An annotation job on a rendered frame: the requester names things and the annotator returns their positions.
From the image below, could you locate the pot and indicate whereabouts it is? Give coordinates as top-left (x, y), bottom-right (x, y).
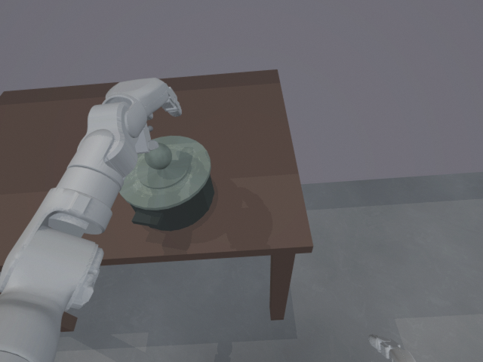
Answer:
top-left (131, 175), bottom-right (214, 231)

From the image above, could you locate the right robot hand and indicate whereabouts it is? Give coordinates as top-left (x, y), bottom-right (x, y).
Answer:
top-left (368, 334), bottom-right (416, 362)

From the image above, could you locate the lid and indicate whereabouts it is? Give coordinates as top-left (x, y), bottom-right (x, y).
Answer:
top-left (119, 136), bottom-right (211, 210)

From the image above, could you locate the knob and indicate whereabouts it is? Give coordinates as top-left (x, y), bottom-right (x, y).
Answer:
top-left (144, 143), bottom-right (172, 170)

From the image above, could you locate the robot left forearm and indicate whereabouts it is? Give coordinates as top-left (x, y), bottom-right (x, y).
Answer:
top-left (0, 94), bottom-right (147, 293)

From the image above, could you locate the table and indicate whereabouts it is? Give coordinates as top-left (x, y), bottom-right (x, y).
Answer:
top-left (0, 69), bottom-right (313, 332)

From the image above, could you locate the left robot hand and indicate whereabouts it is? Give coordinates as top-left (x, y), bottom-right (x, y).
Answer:
top-left (106, 78), bottom-right (182, 154)

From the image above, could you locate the robot left upper arm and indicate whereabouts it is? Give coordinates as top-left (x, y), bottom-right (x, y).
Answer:
top-left (0, 225), bottom-right (104, 362)

